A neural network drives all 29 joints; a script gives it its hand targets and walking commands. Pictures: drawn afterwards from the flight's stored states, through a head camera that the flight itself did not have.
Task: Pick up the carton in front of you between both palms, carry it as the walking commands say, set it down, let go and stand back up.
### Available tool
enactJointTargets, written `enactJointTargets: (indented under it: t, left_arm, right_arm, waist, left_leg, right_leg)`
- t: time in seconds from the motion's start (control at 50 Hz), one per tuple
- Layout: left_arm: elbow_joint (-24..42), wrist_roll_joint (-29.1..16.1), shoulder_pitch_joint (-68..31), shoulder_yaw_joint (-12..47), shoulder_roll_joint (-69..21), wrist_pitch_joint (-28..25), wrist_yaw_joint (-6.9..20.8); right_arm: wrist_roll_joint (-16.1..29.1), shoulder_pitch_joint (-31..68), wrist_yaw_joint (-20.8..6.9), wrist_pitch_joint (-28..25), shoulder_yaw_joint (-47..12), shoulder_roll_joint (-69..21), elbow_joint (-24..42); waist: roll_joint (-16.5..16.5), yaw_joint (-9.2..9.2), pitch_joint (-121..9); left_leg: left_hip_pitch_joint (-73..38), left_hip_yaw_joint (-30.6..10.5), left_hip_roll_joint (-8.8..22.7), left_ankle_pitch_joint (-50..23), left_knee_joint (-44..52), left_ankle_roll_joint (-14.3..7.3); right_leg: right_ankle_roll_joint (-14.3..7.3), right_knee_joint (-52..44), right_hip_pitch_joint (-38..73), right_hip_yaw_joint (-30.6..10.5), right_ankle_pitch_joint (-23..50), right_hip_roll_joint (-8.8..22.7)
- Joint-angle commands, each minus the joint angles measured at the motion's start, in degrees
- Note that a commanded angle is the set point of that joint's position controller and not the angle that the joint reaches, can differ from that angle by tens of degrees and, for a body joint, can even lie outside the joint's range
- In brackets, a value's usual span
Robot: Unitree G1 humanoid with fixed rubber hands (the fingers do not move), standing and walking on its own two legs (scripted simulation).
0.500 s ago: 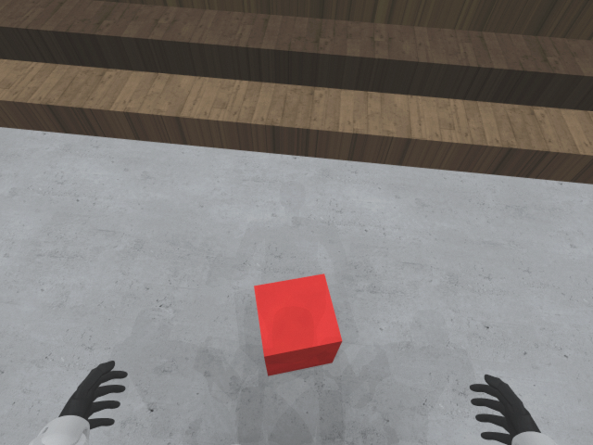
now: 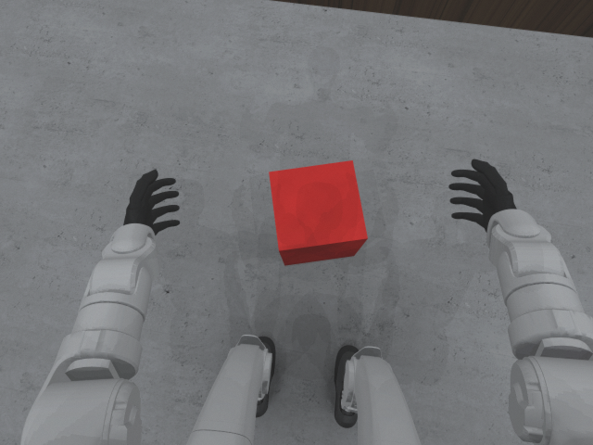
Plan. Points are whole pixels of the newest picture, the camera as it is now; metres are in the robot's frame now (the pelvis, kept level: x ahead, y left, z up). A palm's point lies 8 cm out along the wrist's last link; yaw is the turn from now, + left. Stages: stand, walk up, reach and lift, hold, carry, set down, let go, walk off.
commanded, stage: reach and lift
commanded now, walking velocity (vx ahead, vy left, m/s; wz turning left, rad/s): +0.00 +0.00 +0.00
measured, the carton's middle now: (315, 218) +0.54 +0.01 -0.57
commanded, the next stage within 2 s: none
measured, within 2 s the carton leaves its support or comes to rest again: neither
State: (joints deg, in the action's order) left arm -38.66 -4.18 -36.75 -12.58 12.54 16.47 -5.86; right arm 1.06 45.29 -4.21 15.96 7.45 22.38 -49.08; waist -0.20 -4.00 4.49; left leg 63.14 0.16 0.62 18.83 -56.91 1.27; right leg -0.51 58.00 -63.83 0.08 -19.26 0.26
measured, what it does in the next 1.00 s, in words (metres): lowers itself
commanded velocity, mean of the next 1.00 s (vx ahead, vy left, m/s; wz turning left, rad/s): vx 0.00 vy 0.00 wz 0.00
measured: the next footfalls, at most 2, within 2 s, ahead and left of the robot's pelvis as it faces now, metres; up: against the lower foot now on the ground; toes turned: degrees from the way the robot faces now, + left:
none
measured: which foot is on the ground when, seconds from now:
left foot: down 0.00-1.00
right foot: down 0.00-1.00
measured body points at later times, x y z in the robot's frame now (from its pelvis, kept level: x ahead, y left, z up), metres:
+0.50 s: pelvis +0.00 -0.01 -0.03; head +0.35 -0.02 +0.25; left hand +0.52 +0.21 -0.15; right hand +0.61 -0.17 -0.15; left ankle +0.07 +0.13 -0.66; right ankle +0.07 -0.11 -0.66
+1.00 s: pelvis -0.02 +0.00 -0.21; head +0.36 -0.01 +0.03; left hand +0.50 +0.21 -0.38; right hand +0.58 -0.17 -0.39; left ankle +0.07 +0.13 -0.66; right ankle +0.07 -0.12 -0.66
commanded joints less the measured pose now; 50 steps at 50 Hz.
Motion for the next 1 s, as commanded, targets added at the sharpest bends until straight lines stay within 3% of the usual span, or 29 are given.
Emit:
enactJointTargets:
  t: [0.0,0.12,0.24,0.34,0.42,0.48,0.54,0.58,0.68,0.72,0.8,0.88,0.98]
  left_arm:
    - [4.4,-0.1,-19.2,-2.9,6.9,0.3,-1.1]
    - [0.3,1.6,-33.7,-6.7,4.7,1.5,-2.5]
    - [-0.2,5.6,-42.1,-12.1,2.0,0.0,-2.6]
    - [2.8,8.4,-45.3,-16.2,0.4,-2.0,-1.9]
    - [5.9,9.3,-42.5,-17.7,-0.4,-3.6,-1.0]
    - [5.8,9.7,-38.9,-18.1,-2.2,-5.5,0.1]
    - [4.2,10.9,-35.9,-19.2,-4.0,-7.6,1.0]
    - [3.3,11.9,-34.9,-20.0,-4.9,-9.0,1.2]
    - [-0.2,12.5,-35.6,-20.6,-5.5,-11.4,0.8]
    - [-1.5,11.8,-36.5,-20.0,-5.0,-11.7,0.3]
    - [-2.9,7.0,-39.4,-15.8,-2.2,-11.9,-1.3]
    - [-3.0,1.2,-44.0,-10.2,1.1,-11.5,-3.6]
    - [-2.6,-5.0,-52.8,-5.2,5.4,-9.2,-5.7]
  right_arm:
    - [-0.2,22.6,-0.4,0.2,2.0,9.9,2.0]
    - [-1.6,39.7,-1.5,0.8,2.8,12.3,-6.2]
    - [-5.1,51.7,-2.6,-0.9,4.7,11.8,-11.0]
    - [-8.1,57.7,-2.5,-2.5,6.7,10.7,-10.4]
    - [-9.7,56.4,-1.6,-3.4,7.7,8.7,-7.2]
    - [-10.2,53.5,-1.2,-4.6,8.6,5.3,-5.7]
    - [-11.4,50.2,-0.8,-6.2,10.3,1.9,-5.5]
    - [-12.4,48.0,-0.5,-7.3,11.4,0.5,-6.2]
    - [-12.9,45.1,1.0,-9.3,12.1,0.2,-8.0]
    - [-11.9,45.3,1.8,-9.8,11.1,1.2,-8.3]
    - [-7.5,48.5,3.6,-10.3,6.7,5.7,-8.2]
    - [-0.8,55.4,4.9,-10.3,0.0,10.1,-7.1]
    - [6.4,64.7,5.2,-8.4,-6.7,14.6,-6.6]
  waist:
    - [-3.3,-1.02,-42.7]
    - [-4.2,-2.52,-47.8]
    - [-5.7,-4.27,-52.7]
    - [-7.9,-5.19,-59.6]
    - [-9.9,-5.29,-68.0]
    - [-10.8,-5.15,-67.2]
    - [-10.8,-4.53,-63.5]
    - [-9.7,-3.96,-61.6]
    - [-6.0,-2.56,-57.4]
    - [-5.4,-2.13,-58.1]
    - [-5.9,-1.52,-65.4]
    - [-7.8,-2.34,-73.0]
    - [-10.6,-3.55,-77.0]
  left_leg:
    - [-11.9,2.0,-2.4,-5.9,5.5,1.8]
    - [-9.2,3.8,-2.8,-1.0,4.4,2.2]
    - [-6.2,5.2,-3.6,-4.7,2.8,3.0]
    - [-3.3,5.8,-4.3,-12.9,1.2,3.2]
    - [-0.3,6.3,-5.2,-23.0,0.1,2.9]
    - [7.5,6.0,-5.3,-27.1,-0.4,2.9]
    - [15.2,5.1,-4.9,-28.5,-1.6,3.1]
    - [18.0,4.5,-4.8,-28.2,-3.6,3.5]
    - [20.3,3.7,-4.8,-24.2,-14.2,4.1]
    - [21.6,3.4,-4.9,-24.8,-18.9,4.4]
    - [21.8,3.8,-5.1,-25.8,-28.2,4.6]
    - [20.9,3.9,-4.9,-25.7,-36.2,4.2]
    - [22.0,4.8,-4.3,-17.3,-43.3,3.5]
  right_leg:
    - [1.2,-5.7,21.4,-1.1,6.2,-1.9]
    - [0.9,-5.5,15.8,-0.6,-0.6,-2.4]
    - [0.9,-3.8,14.0,-0.7,3.2,-3.4]
    - [1.0,-0.8,18.8,-1.3,14.7,-4.1]
    - [1.0,2.3,28.1,-2.4,31.7,-4.2]
    - [0.8,4.8,31.5,-4.2,44.1,-3.4]
    - [0.9,6.9,28.6,-5.6,50.4,-2.4]
    - [1.0,8.6,22.2,-5.7,48.4,-2.3]
    - [1.6,15.4,-2.8,-3.8,32.2,-3.6]
    - [1.8,19.2,-9.2,-3.4,29.5,-3.9]
    - [2.0,28.5,-12.8,-2.7,27.0,-3.9]
    - [1.8,37.4,-13.2,-1.7,25.3,-3.6]
    - [1.3,45.1,-12.1,-0.9,17.2,-2.9]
